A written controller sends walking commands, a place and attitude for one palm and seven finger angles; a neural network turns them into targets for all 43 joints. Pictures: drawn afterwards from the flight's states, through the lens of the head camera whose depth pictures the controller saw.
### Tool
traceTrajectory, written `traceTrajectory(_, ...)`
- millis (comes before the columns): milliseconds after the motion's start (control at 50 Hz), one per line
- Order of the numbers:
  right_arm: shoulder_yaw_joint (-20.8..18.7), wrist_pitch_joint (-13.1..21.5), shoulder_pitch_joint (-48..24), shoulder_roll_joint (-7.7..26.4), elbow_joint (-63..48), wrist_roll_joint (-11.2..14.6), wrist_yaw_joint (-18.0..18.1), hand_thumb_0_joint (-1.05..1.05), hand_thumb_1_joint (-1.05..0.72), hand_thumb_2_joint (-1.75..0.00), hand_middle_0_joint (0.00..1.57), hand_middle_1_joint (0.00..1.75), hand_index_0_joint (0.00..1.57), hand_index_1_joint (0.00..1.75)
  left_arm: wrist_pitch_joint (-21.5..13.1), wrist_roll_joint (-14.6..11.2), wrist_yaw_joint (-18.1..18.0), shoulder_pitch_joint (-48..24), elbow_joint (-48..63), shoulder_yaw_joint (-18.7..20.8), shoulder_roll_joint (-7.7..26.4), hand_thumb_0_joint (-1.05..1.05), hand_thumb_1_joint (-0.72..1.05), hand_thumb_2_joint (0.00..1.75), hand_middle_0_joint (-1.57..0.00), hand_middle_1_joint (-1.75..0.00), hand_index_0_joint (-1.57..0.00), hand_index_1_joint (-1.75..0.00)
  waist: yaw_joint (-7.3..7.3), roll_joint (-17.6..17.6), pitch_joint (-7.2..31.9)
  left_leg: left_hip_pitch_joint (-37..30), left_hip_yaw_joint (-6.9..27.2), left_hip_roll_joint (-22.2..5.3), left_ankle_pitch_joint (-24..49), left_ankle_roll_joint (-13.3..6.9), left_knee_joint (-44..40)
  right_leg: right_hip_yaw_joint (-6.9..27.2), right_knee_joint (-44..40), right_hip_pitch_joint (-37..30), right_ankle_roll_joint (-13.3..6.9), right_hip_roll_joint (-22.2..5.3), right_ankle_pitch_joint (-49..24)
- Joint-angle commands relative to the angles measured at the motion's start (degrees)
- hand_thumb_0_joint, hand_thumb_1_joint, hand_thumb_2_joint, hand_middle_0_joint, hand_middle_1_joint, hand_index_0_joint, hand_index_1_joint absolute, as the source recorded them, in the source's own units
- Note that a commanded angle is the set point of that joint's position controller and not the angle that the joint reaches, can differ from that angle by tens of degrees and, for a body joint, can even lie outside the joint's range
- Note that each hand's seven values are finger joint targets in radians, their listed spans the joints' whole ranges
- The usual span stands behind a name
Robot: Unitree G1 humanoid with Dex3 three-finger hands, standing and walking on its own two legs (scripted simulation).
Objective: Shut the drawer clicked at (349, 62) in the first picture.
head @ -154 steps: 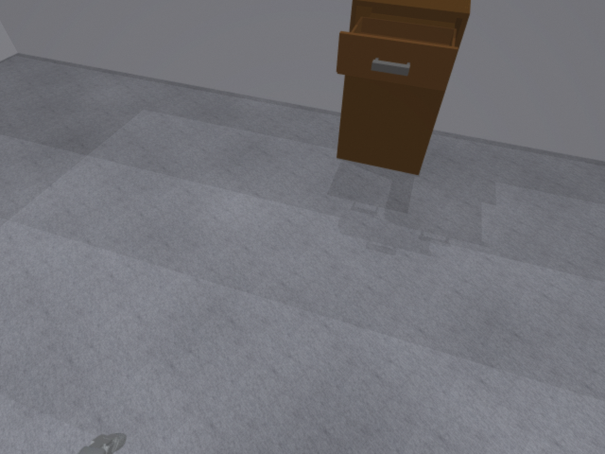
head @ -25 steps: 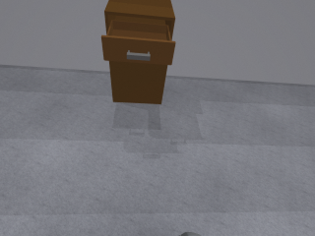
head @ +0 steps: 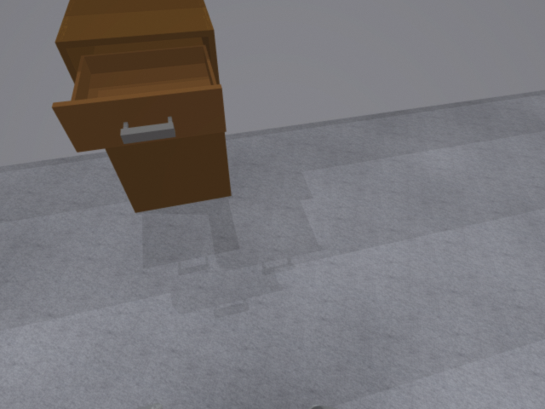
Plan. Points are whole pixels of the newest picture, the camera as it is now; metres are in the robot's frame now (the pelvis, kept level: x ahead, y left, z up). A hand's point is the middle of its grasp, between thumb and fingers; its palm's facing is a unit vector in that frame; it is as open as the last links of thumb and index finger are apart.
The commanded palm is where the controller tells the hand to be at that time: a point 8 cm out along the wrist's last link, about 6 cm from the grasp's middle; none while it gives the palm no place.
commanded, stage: walk to a spot facing it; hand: left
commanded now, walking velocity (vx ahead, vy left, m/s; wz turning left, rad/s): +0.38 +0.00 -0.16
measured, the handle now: (148, 127) +0.76 +0.34 -0.06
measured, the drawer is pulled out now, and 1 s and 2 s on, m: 0.30 0.30 0.30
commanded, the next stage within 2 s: turn to face it in 0.34 s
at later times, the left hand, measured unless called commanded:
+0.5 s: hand (143, 398) +0.17 +0.22 -0.16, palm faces -0.04 -0.99 -0.14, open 7.3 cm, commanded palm none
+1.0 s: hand (179, 288) +0.35 +0.19 -0.13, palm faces +0.12 -0.96 -0.23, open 7.3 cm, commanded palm none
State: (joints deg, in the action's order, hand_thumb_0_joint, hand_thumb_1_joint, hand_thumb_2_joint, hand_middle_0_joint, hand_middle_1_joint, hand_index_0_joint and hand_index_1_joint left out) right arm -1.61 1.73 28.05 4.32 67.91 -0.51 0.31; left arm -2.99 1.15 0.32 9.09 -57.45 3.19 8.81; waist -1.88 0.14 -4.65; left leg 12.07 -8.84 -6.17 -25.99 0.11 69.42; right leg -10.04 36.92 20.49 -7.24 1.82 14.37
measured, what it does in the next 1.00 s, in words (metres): walks ahead: left foot, then right foot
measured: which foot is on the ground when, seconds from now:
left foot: up 0.00-0.36, down 0.38-0.76, up 0.78-1.00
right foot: down 0.00-0.40, up 0.42-0.72, down 0.74-1.00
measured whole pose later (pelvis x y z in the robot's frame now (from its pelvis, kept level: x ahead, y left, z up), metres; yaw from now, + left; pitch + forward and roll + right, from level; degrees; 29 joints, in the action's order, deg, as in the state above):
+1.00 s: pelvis +0.27 +0.00 +0.02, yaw +6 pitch -1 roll +1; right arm -3.9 -3.1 14.1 10.3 59.1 -1.1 -0.4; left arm -0.5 1.7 -2.1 8.9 -55.2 2.5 8.2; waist -1.5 -1.1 -2.9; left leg 24.5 -4.0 -3.4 -25.3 3.1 58.1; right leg -13.9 28.9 12.8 -1.4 -6.1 14.6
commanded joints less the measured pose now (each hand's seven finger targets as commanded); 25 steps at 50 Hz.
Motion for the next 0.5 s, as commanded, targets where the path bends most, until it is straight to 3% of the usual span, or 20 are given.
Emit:
traceTrajectory(0, -1.66, 0.81, -4.29, 5.55, -6.96, -0.89, 0.41, 0.0, -0.9, -0.9, 0.2, 0.3, 0.2, 0.3, -0.62, -0.51, -1.61, 7.78, -1.01, 1.16, 6.45, 0.0, 0.9, 0.9, -0.2, -0.3, -0.2, -0.3, 1.41, -1.89, -0.65, 17.79, 7.41, -4.57, 8.25, 0.16, 5.61, 23.45, -26.08, -4.28, -5.32, -18.72, -0.84)
traceTrajectory(20, -1.54, 0.22, -2.97, 4.71, -6.64, -1.04, 0.32, 0.0, -0.9, -0.9, 0.2, 0.3, 0.2, 0.3, -0.97, -0.18, -1.6, 7.61, -1.07, 0.73, 5.67, 0.0, 0.9, 0.9, -0.2, -0.3, -0.2, -0.3, 0.11, -0.53, -2.13, 16.59, 6.94, -4.53, 9.2, 0.59, 3.14, 20.1, -26.94, -0.56, -4.22, -17.07, -2.02)
traceTrajectory(60, -1.67, -0.5, -1.54, 4.46, -6.76, -1.19, 0.09, 0.0, -0.9, -0.9, 0.2, 0.3, 0.2, 0.3, -1.41, 0.27, -1.51, 7.78, -1.1, 0.82, 5.6, 0.0, 0.9, 0.9, -0.2, -0.3, -0.2, -0.3, -1.38, 1.84, -1.57, 16.02, 6.11, -4.59, 10.38, 1.45, -2.22, 16.55, -27.34, 1.11, -3.91, -15.24, -2.47)
traceTrajectory(120, -1.72, -0.45, -6.27, 4.61, -9.21, -0.99, -0.72, 0.0, -0.9, -0.9, 0.2, 0.3, 0.2, 0.3, -1.75, 0.18, -1.11, 8.6, -1.64, 0.99, 6.8, 0.0, 0.9, 0.9, -0.2, -0.3, -0.2, -0.3, -0.55, 3.81, -1.43, 15.97, 5.11, -4.55, 13.66, 2.26, -12.63, 14.94, -27.96, 0.87, -4.18, -13.51, -1.72)
traceTrajectory(180, -1.59, 0.27, -13.37, 5.91, -11.45, -1.11, -1.29, 0.0, -0.9, -0.9, 0.2, 0.3, 0.2, 0.3, -1.69, 0.03, -0.62, 11.87, -2.93, 0.86, 7.03, 0.0, 0.9, 0.9, -0.2, -0.3, -0.2, -0.3, 1.91, 6.21, -2.13, 17.38, 3.9, -3.16, 15.75, 2.43, -21.89, 15.62, -27.04, -4.18, -3.71, -13.0, -2.54)
traceTrajectory(260, -1.36, 1.37, -19.2, 7.07, -13.75, -1.0, -1.46, 0.0, -0.9, -0.9, 0.2, 0.3, 0.2, 0.3, -1.39, 0.19, -0.66, 14.51, -3.5, 1.17, 8.68, 0.0, 0.9, 0.9, -0.2, -0.3, -0.2, -0.3, 3.93, 3.92, -0.99, 14.91, 2.24, -0.75, 13.12, 1.53, -30.42, 17.58, -22.99, -10.73, -3.62, -14.45, -10.22)
traceTrajectory(280, -1.3, 1.64, -19.85, 7.41, -13.87, -1.01, -1.33, 0.0, -0.9, -0.9, 0.2, 0.3, 0.2, 0.3, -1.25, 0.13, -0.71, 15.14, -3.84, 1.17, 8.52, 0.0, 0.9, 0.9, -0.2, -0.3, -0.2, -0.3, 4.12, 3.63, -0.59, 13.4, 1.76, -0.05, 12.77, 1.29, -32.57, 17.95, -21.53, -12.05, -3.36, -14.41, -13.4)
traceTrajectory(300, -1.46, 1.9, -18.49, 7.78, -13.63, -0.96, -1.1, 0.0, -0.9, -0.9, 0.2, 0.3, 0.2, 0.3, -1.09, 0.16, -0.77, 15.06, -3.97, 1.29, 8.78, 0.0, 0.9, 0.9, -0.2, -0.3, -0.2, -0.3, 3.34, 2.74, 0.22, 9.75, 1.17, 0.45, 12.88, 1.2, -35.54, 17.89, -18.97, -12.11, -2.82, -14.18, -15.69)
traceTrajectory(320, -1.64, 2.25, -15.14, 8.82, -12.48, -1.07, -0.63, 0.0, -0.9, -0.9, 0.2, 0.3, 0.2, 0.3, -0.9, -0.14, -0.78, 14.41, -3.8, 1.32, 8.65, 0.0, 0.9, 0.9, -0.2, -0.3, -0.2, -0.3, 1.54, 1.68, 2.07, 3.21, -0.03, 1.92, 14.35, 0.98, -40.24, 16.36, -13.55, -11.38, -1.57, -12.08, -20.18)
traceTrajectory(340, -2.17, 2.7, -8.4, 11.29, -10.44, -1.3, 0.04, 0.0, -0.9, -0.9, 0.2, 0.3, 0.2, 0.3, -0.77, -0.45, -0.66, 13.65, -3.4, 1.31, 7.82, 0.0, 0.9, 0.9, -0.2, -0.3, -0.2, -0.3, -1.34, -1.67, 6.4, -9.22, 2.48, 0.12, 18.68, -0.26, -43.81, 13.91, -3.08, -6.59, 0.53, -9.24, -22.13)
traceTrajectory(360, -3.7, 3.13, -1.01, 17.62, -9.03, -1.94, 0.81, 0.0, -0.9, -0.9, 0.2, 0.3, 0.2, 0.3, -0.69, -1.02, -0.26, 14.31, -2.29, 1.06, 5.1, 0.0, 0.9, 0.9, -0.2, -0.3, -0.2, -0.3, -3.78, -12.59, 12.51, -23.11, 18.07, -13.64, 26.36, -5.08, -45.35, 8.41, 12.29, 5.69, 3.87, -2.86, -6.71)
traceTrajectory(380, -4.01, 2.63, 3.33, 20.69, -8.24, -1.4, 1.01, 0.0, -0.9, -0.9, 0.2, 0.3, 0.2, 0.3, -1.12, -0.87, -0.08, 12.22, -0.68, 0.54, 4.44, 0.0, 0.9, 0.9, -0.2, -0.3, -0.2, -0.3, -4.51, -17.9, 13.97, -25.94, 27.8, -24.47, 34.93, -10.47, -50.13, 6.72, 27.98, 13.91, 5.19, -0.36, 19.42)
traceTrajectory(400, -3.32, 2.19, 0.8, 18.86, -9.13, -1.12, 1.32, 0.0, -0.9, -0.9, 0.2, 0.3, 0.2, 0.3, -0.47, -0.31, -0.31, 10.34, -0.36, 1.05, 6.18, 0.0, 0.9, 0.9, -0.2, -0.3, -0.2, -0.3, -3.78, -11.89, 10.75, -20.77, 25.83, -24.58, 31.88, -11.15, -50.96, 10.04, 33.56, 15.2, 5.04, -3.96, 18.48)
traceTrajectory(420, -2.54, 2.38, -2.83, 15.42, -9.4, -1.16, 1.59, 0.0, -0.9, -0.9, 0.2, 0.3, 0.2, 0.3, 0.0, 0.05, -0.3, 8.21, -0.7, 1.3, 5.17, 0.0, 0.9, 0.9, -0.2, -0.3, -0.2, -0.3, -2.95, -10.0, 5.72, -14.2, 20.44, -21.62, 34.54, -9.81, -52.17, 10.41, 35.73, 15.96, 5.62, -5.33, 14.25)
traceTrajectory(440, -1.7, 2.46, -5.94, 12.83, -9.76, -1.19, 1.67, 0.0, -0.9, -0.9, 0.2, 0.3, 0.2, 0.3, 0.15, 0.05, -0.06, 8.02, -1.06, 1.27, 4.19, 0.0, 0.9, 0.9, -0.2, -0.3, -0.2, -0.3, -1.35, -7.32, 3.12, -9.96, 16.46, -18.9, 37.92, -9.43, -52.21, 10.3, 35.25, 15.02, 6.07, -6.59, 11.34)
traceTrajectory(460, -1.03, 2.67, -7.42, 11.37, -9.85, -1.16, 1.68, 0.0, -0.9, -0.9, 0.2, 0.3, 0.2, 0.3, 0.53, 0.01, 0.03, 8.64, -1.72, 0.87, 2.82, 0.0, 0.9, 0.9, -0.2, -0.3, -0.2, -0.3, -0.04, -5.87, 1.84, -6.88, 12.07, -16.2, 41.93, -8.64, -52.57, 10.12, 32.73, 12.76, 6.54, -7.21, 9.31)
traceTrajectory(480, -0.76, 2.84, -8.27, 10.61, -9.53, -0.96, 1.74, 0.0, -0.9, -0.9, 0.2, 0.3, 0.2, 0.3, 1.08, 0.04, -0.04, 9.85, -2.16, 0.55, 1.39, 0.0, 0.9, 0.9, -0.2, -0.3, -0.2, -0.3, 1.23, -6.94, 1.5, -4.2, 8.42, -13.73, 45.62, -7.78, -52.73, 9.13, 29.21, 9.92, 7.12, -7.23, 8.03)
